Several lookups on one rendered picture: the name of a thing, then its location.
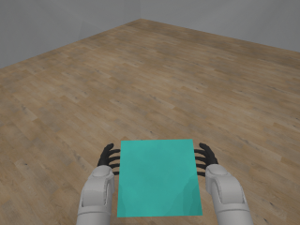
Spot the robot right forearm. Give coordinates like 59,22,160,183
205,164,254,225

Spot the robot left hand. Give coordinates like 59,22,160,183
97,143,121,175

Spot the robot right hand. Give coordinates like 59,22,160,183
194,142,218,177

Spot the carton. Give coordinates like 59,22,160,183
117,139,203,218

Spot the robot left forearm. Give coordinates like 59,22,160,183
76,165,115,225

